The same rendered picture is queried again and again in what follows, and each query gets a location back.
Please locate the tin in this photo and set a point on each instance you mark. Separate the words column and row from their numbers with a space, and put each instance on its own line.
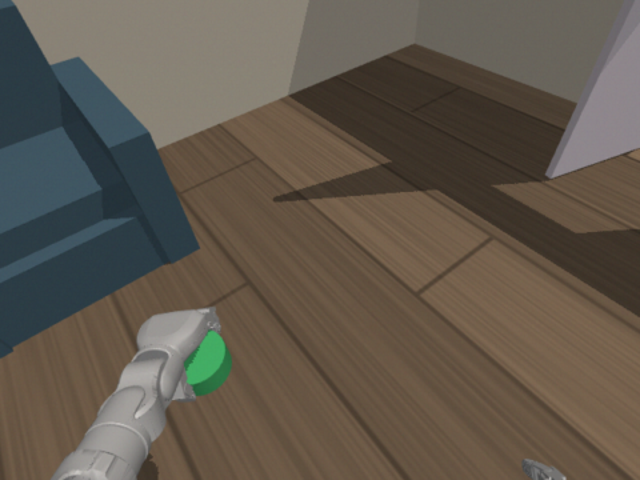
column 208, row 367

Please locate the left robot hand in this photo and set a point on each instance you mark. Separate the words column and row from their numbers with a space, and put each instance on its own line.
column 183, row 331

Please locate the right robot hand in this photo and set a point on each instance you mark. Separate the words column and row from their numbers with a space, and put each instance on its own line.
column 539, row 471

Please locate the left robot arm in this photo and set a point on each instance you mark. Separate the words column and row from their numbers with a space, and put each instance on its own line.
column 119, row 440

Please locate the armchair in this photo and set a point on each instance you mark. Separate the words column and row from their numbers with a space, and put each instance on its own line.
column 86, row 204

